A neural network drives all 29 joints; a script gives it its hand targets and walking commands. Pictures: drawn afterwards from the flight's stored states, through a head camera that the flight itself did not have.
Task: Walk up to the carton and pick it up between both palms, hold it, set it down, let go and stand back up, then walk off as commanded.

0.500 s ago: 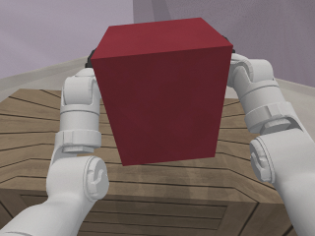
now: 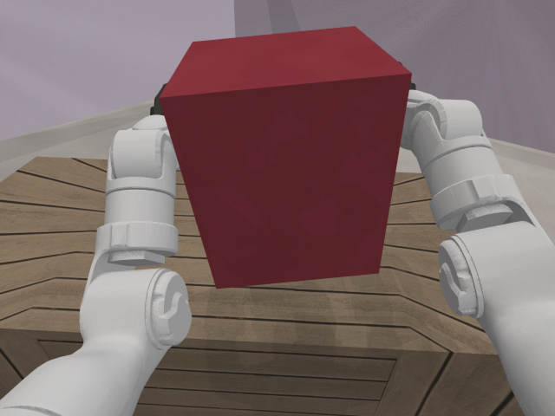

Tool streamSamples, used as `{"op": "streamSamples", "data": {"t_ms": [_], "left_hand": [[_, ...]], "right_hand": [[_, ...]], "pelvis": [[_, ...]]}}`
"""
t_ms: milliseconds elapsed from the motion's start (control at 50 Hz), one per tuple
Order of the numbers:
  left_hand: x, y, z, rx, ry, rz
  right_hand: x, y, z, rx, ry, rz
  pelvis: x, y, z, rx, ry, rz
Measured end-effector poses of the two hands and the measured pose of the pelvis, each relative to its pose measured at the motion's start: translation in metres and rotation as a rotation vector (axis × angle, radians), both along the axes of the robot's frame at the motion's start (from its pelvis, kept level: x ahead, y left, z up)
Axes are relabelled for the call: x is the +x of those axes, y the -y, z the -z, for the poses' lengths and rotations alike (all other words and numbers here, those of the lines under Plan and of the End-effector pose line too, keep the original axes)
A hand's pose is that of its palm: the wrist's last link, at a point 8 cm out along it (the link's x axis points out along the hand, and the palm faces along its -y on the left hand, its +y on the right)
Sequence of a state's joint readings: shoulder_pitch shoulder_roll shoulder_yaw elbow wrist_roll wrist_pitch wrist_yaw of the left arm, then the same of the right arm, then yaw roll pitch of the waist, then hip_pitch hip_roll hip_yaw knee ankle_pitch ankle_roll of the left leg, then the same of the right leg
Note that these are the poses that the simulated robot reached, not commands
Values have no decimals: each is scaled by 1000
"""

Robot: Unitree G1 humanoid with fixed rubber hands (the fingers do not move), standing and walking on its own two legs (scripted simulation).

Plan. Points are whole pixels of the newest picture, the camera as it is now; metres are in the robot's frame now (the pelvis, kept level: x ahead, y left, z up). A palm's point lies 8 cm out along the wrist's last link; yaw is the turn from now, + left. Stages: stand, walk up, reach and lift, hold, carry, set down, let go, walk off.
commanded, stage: hold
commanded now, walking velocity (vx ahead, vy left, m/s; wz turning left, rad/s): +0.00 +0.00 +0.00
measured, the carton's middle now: (285, 157) +0.35 -0.01 +0.28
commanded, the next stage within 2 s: none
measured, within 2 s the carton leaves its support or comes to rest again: neither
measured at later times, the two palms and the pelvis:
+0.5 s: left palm (162, 134) +0.39 +0.15 +0.29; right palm (390, 112) +0.38 -0.15 +0.32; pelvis +0.01 +0.00 +0.00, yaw +1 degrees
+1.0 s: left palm (163, 136) +0.38 +0.15 +0.29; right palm (394, 112) +0.37 -0.15 +0.33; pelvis +0.00 +0.00 +0.00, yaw +0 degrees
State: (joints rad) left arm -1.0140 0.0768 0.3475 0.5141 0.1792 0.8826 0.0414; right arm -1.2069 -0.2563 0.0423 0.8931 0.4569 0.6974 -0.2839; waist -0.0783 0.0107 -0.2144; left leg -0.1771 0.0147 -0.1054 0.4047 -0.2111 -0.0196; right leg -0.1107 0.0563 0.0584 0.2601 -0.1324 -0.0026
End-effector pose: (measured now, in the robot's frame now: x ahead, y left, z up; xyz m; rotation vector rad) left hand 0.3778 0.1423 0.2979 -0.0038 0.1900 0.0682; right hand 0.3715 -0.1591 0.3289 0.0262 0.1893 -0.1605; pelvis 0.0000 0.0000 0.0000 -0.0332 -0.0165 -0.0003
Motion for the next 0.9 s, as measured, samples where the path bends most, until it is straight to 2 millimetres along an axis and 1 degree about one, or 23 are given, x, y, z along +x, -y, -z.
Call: {"op": "streamSamples", "data": {"t_ms": [160, 400, 560, 720, 900], "left_hand": [[3, 2, 1, -7, -28, 5], [8, -6, 2, -10, -16, -6], [10, -7, 9, -16, -19, 0], [6, -6, 8, -10, 3, 1], [1, -6, 6, -3, -6, 2]], "right_hand": [[1, 2, 4, -5, -27, 6], [9, -6, 3, -19, -17, -9], [11, -6, 7, -25, -21, -5], [6, -6, 4, -14, 1, -3], [1, -6, 3, -10, -9, -1]], "pelvis": [[-1, 1, 0, 4, -6, -2], [5, 3, 0, -1, -11, -10], [9, 0, 0, -4, 0, -9], [11, -4, 1, -7, 10, -7], [6, -4, 1, -4, 14, -3]]}}
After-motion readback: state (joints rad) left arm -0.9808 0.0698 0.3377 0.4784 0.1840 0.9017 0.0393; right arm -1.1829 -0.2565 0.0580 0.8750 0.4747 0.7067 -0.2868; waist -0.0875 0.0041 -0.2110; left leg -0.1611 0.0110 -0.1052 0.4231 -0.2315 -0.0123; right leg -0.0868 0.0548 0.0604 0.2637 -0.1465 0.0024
